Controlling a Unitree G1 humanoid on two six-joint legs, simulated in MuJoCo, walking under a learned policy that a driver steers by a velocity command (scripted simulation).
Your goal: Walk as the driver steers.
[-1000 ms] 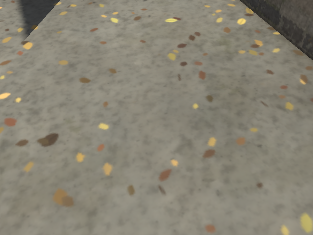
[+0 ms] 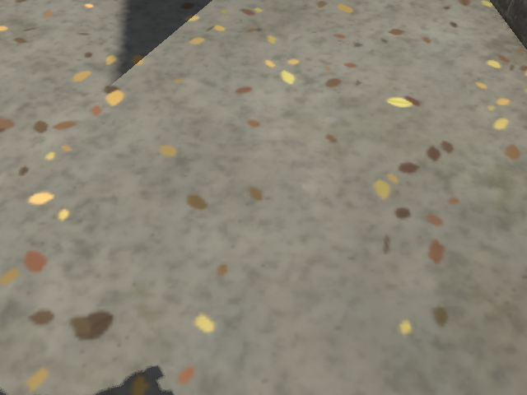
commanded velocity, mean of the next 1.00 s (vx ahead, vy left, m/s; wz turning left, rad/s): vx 0.50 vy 0.00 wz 0.54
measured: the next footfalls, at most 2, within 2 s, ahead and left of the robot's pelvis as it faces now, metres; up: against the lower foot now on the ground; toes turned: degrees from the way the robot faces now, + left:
left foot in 0.12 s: +0.24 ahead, +0.13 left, +0.00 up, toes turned +7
right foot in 0.62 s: +0.57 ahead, +0.00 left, +0.00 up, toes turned +25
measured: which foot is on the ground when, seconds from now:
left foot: up 0.00-0.10, down 0.12-0.62, up 0.64-1.00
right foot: down 0.00-0.12, up 0.14-0.60, down 0.62-1.00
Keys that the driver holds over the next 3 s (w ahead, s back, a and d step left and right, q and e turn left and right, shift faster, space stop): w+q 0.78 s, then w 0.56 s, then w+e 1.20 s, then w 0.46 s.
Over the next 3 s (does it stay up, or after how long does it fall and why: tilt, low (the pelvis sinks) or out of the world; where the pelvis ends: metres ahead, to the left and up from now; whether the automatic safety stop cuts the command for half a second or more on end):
stays up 1.57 0.43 0.01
